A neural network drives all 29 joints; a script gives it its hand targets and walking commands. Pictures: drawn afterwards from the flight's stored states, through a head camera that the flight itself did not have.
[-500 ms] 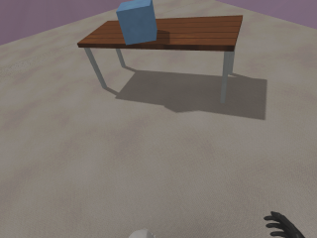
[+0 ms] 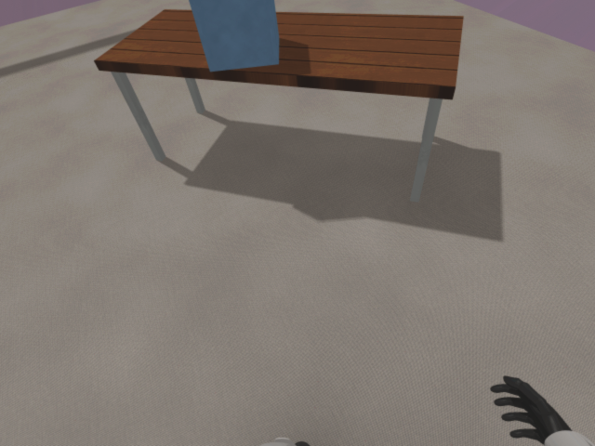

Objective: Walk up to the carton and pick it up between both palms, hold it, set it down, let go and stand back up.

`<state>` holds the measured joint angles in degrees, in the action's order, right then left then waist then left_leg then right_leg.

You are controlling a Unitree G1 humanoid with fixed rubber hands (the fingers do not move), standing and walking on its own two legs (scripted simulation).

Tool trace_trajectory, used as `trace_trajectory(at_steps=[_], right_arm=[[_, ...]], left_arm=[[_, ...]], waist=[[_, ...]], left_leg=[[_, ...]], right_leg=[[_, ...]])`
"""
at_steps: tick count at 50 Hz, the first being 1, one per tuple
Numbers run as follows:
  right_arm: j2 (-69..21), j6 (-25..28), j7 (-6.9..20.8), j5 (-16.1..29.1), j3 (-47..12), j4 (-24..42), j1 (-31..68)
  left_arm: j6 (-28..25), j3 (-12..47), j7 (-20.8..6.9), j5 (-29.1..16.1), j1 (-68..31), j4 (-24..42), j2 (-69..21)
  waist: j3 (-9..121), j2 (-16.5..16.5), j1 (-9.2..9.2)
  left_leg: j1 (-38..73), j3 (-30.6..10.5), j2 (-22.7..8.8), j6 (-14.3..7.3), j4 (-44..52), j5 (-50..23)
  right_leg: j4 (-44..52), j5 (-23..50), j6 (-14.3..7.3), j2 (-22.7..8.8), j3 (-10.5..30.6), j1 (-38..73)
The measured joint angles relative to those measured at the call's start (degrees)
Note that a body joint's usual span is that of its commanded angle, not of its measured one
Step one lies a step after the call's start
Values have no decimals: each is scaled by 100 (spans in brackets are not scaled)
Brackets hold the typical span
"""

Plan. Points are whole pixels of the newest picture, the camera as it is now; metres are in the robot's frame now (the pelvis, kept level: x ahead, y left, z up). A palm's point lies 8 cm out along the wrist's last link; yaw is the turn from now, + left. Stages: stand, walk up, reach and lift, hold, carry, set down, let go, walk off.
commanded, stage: walk up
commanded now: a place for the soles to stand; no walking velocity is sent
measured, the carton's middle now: (238, 18) +1.55 +0.26 -0.04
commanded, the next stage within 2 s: none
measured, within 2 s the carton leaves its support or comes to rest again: neither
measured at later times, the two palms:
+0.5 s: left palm (114, 328) +0.32 +0.33 -0.05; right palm (503, 317) +0.33 -0.30 -0.10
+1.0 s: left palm (103, 250) +0.50 +0.43 -0.07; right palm (421, 217) +0.54 -0.21 -0.08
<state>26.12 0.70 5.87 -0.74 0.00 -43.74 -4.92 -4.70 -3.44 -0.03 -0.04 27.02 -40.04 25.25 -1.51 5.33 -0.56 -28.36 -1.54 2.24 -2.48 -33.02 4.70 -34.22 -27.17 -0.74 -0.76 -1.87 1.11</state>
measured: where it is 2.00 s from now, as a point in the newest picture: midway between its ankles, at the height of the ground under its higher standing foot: (274, 292)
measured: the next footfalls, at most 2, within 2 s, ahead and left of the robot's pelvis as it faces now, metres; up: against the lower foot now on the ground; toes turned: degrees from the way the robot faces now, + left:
right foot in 0.48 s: +0.39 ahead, -0.10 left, +0.00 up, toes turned -7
left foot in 0.98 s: +0.58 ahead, +0.23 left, +0.00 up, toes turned +0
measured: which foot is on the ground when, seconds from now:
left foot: down 0.00-0.50, up 0.52-0.96, down 0.98-1.00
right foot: down 0.00-0.00, up 0.02-0.46, down 0.48-1.00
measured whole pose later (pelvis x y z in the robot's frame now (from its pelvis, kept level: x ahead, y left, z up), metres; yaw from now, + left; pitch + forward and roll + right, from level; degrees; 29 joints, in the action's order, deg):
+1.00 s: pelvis +0.44 +0.10 +0.00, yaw -2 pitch +0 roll -3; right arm 25.9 0.8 6.6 -0.7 0.0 -42.5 -12.6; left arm -6.0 -2.9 -0.1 -0.1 24.0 -41.0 25.6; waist -1.4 4.2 -0.2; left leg -26.5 -0.8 -4.9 -0.4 -35.9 9.6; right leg -32.6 -22.7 1.3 -5.6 -2.6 -8.2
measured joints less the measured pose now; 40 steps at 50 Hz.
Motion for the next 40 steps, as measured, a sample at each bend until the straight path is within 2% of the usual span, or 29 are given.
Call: trace_trajectory(at_steps=[2,4,9,12,17,22,24,26,28,30,32,35,37,40], right_arm=[[0,20,-46,-1,0,0,-179],[-1,30,-100,-1,-2,-1,-384],[-2,156,-158,-1,-4,-26,-905],[-4,159,-158,-1,-4,-25,-1117],[-5,179,-112,-1,-5,-7,-1185],[-6,200,-102,-1,-5,40,-1187],[-8,201,-102,-1,-6,70,-1181],[-26,175,-109,-1,-6,62,-1065],[-46,148,-111,-1,-4,64,-1060],[-19,123,-117,-1,-3,69,-1011],[-13,109,-110,-1,-4,99,-898],[-12,67,-59,-1,-6,139,-832],[-10,3,-16,-1,-6,140,-832],[-9,-53,35,-1,-6,143,-812]], left_arm=[[-3,53,-1,-3,-173,1,-47],[-26,62,1,-4,-311,9,-42],[-84,64,-24,-4,-724,9,-39],[-22,64,-68,-5,-744,-15,-36],[52,64,-106,-5,-743,-83,-34],[-11,64,-111,-5,-738,-80,-32],[-104,62,-89,-5,-718,-78,-23],[-142,63,-56,-5,-713,-90,-90],[-146,62,-31,-5,-667,-90,-90],[-157,65,-21,-5,-529,-88,-89],[-191,66,-8,-5,-336,-87,-89],[-240,65,-8,-5,-202,-84,-90],[-265,65,-8,-5,-176,-84,-90],[-271,65,-8,-5,-170,-84,-91]], waist=[[114,23,4],[196,25,-6],[95,-190,10],[58,-302,29],[79,-310,26],[120,-310,22],[105,-293,12],[-34,-38,6],[-63,-45,3],[-61,-59,6],[-83,-49,14],[-166,11,17],[-200,49,19],[-210,78,20]], left_leg=[[110,-10,-9,-70,-198,386],[425,-4,-100,-142,-62,591],[1269,10,-73,-141,450,683],[1664,14,27,-161,616,850],[2204,16,171,-203,998,1063],[2538,20,330,-201,1042,1499],[2535,27,354,-189,532,1914],[2255,21,131,-189,-707,2227],[1782,31,168,-189,-1918,2236],[1280,20,152,-189,-2706,2121],[852,6,-65,-178,-2882,1764],[265,4,-553,-86,-2817,1143],[-13,3,-812,8,-2595,843],[-199,4,-1039,128,-2014,649]], right_leg=[[-1608,36,-26,83,91,-780],[-2509,24,-82,141,94,-1509],[-2626,394,-98,-16,381,-2867],[-2354,856,-25,-160,395,-3391],[-1468,1501,30,-325,-30,-3650],[-168,1946,-16,-337,-290,-3126],[498,2187,-48,-294,-367,-2570],[322,2118,-139,-93,-526,-2343],[285,1759,-200,-113,-565,-2037],[504,1628,-204,-178,-542,-1665],[736,1628,-150,-202,-460,-1359],[955,1580,-64,-201,-373,-1019],[1048,1514,-28,-198,-325,-855],[1101,1386,22,-196,-222,-723]])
